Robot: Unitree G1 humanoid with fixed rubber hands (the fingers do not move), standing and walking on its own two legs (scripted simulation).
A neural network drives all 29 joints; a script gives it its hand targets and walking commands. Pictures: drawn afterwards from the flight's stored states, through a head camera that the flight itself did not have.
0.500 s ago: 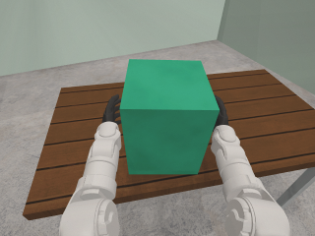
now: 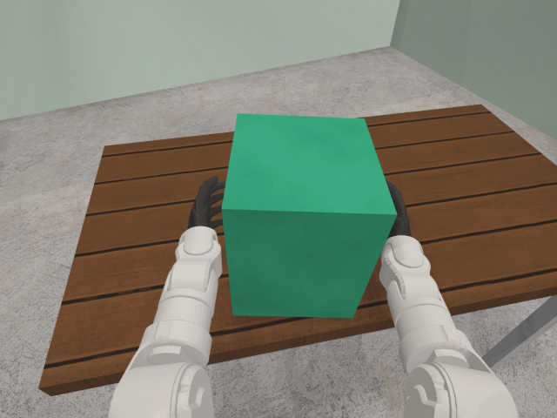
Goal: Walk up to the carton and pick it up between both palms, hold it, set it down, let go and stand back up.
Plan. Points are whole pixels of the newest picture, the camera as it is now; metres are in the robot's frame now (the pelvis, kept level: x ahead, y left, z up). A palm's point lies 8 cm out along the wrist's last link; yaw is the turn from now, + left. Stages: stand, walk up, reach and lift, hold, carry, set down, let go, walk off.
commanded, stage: set down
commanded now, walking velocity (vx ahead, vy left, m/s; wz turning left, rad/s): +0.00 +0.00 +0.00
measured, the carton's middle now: (297, 219) +0.43 -0.02 +0.07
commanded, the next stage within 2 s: none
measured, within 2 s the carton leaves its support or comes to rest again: rests again in 0.70 s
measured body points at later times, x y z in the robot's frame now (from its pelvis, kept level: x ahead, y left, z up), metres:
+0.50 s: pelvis -0.01 +0.00 +0.00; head +0.01 +0.01 +0.45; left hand +0.39 +0.13 +0.07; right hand +0.39 -0.16 +0.07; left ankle -0.03 +0.13 -0.75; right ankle -0.03 -0.12 -0.75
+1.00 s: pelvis -0.02 +0.00 -0.01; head +0.02 +0.00 +0.44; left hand +0.44 +0.12 +0.11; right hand +0.43 -0.18 +0.10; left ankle -0.03 +0.13 -0.75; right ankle -0.03 -0.12 -0.75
